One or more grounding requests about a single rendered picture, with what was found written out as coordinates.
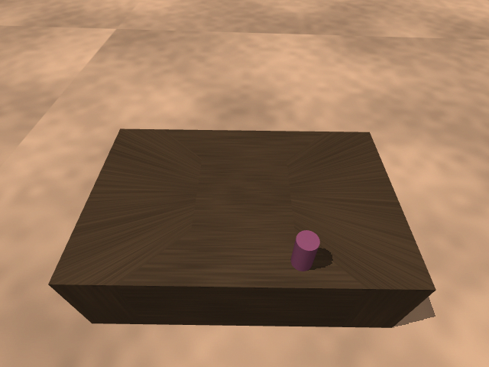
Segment can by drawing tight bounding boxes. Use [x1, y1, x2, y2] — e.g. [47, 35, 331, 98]
[291, 230, 320, 271]

